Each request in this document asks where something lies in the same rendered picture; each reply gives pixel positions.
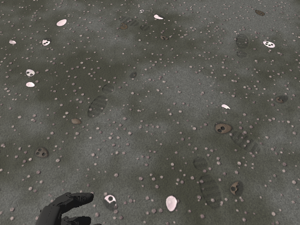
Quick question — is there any robot left hand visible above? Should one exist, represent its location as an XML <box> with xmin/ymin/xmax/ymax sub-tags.
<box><xmin>36</xmin><ymin>192</ymin><xmax>101</xmax><ymax>225</ymax></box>

